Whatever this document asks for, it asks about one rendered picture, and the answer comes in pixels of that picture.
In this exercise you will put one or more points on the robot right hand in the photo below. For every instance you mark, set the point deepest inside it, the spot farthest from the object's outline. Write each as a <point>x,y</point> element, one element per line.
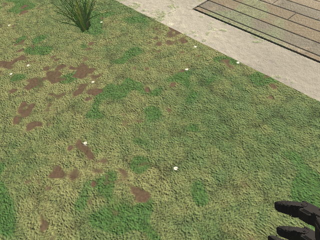
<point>306,212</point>

